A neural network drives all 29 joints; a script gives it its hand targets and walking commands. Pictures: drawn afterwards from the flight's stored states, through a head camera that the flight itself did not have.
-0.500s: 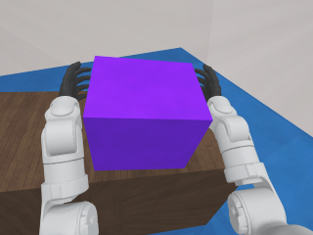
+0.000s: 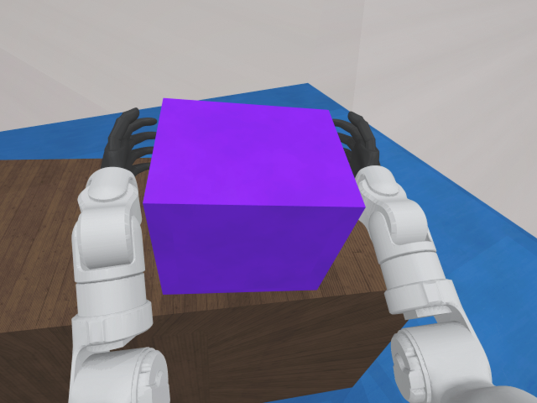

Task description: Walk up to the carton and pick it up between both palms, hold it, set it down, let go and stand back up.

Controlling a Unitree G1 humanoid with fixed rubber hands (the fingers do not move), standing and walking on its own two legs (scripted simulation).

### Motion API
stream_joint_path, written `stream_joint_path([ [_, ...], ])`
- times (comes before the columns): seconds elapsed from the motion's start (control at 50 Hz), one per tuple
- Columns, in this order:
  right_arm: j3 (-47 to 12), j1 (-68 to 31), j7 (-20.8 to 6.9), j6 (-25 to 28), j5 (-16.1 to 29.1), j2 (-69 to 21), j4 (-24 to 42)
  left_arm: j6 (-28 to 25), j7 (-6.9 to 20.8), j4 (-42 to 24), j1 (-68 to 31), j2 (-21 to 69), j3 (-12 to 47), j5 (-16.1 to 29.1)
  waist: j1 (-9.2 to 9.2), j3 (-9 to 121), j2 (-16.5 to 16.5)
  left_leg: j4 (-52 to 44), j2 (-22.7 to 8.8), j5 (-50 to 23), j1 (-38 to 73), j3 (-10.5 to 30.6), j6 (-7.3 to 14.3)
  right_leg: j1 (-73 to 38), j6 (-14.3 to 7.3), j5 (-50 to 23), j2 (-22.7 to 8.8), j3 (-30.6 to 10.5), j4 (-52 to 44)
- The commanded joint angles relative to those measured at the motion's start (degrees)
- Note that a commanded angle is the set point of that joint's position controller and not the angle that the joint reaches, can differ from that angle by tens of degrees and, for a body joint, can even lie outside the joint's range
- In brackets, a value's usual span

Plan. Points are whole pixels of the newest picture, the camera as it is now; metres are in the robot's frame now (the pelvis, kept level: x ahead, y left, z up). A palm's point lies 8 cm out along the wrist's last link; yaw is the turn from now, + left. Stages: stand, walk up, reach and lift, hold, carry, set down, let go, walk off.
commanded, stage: hold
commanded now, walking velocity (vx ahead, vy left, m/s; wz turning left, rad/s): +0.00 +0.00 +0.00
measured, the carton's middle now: (246, 201) +0.35 +0.01 +0.15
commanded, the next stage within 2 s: none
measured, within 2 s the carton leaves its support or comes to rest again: neither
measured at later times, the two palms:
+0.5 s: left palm (122, 169) +0.34 +0.18 +0.21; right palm (364, 167) +0.36 -0.15 +0.21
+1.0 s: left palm (118, 170) +0.34 +0.18 +0.21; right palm (362, 167) +0.36 -0.15 +0.21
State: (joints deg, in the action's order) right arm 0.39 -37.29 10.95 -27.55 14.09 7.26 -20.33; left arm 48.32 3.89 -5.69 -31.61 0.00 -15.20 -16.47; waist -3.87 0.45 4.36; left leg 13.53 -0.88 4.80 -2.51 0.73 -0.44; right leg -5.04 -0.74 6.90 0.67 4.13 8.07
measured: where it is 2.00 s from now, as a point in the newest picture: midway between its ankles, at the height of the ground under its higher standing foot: outside the picture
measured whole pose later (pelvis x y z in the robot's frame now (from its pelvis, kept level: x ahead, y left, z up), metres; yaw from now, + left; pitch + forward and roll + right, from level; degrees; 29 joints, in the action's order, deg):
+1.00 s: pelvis +0.00 +0.00 +0.00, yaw +0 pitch -6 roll -1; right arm 0.6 -37.6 11.0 -27.6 13.9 7.1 -20.6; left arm 48.3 3.9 -5.2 -32.1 -0.2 -15.4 -16.3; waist -3.8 0.3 4.4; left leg 13.6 -0.9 4.7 -2.6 0.8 -0.4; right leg -5.0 -0.8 6.8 0.7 4.3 8.2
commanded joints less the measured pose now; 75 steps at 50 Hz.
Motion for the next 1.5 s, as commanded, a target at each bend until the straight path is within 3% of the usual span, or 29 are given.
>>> stream_joint_path([
  [0.0,-13.91,-34.14,-3.26,2.35,4.33,-19.00,15.49,-3.11,6.43,-8.07,-31.59,21.06,22.39,8.81,-0.41,17.68,-5.11,1.16,2.72,-12.28,11.81,-1.80,-1.76,1.13,2.18,-12.24,1.90,1.23,0.02],
  [0.28,-12.58,-35.16,-3.80,2.43,3.57,-18.33,14.10,-3.00,6.12,-6.30,-32.29,20.92,21.86,8.77,-0.56,16.56,-4.91,0.49,2.48,-8.34,10.62,-1.93,-1.79,2.20,2.01,-8.19,1.91,1.42,-0.34],
  [0.58,-13.40,-34.67,-3.42,2.47,3.83,-19.12,14.63,-3.34,6.46,-6.65,-31.95,20.68,21.49,8.64,-0.29,17.34,-4.52,0.78,2.76,-10.52,10.69,-1.93,-1.32,1.03,2.30,-11.46,1.66,1.24,0.06],
  [1.16,-12.42,-35.14,-3.90,2.63,3.35,-18.20,14.20,-3.09,5.93,-6.55,-32.23,21.08,21.93,8.75,-0.67,17.35,-5.43,0.79,2.43,-9.42,11.18,-1.78,-1.91,2.15,1.83,-8.70,2.08,1.56,-0.28],
  [1.48,-13.84,-34.42,-3.19,2.61,4.06,-19.25,15.35,-3.25,6.55,-6.96,-31.40,20.49,21.20,8.63,-0.10,17.42,-4.24,0.75,2.78,-11.12,10.80,-1.79,-1.07,0.18,2.51,-12.88,1.51,1.09,0.30],
])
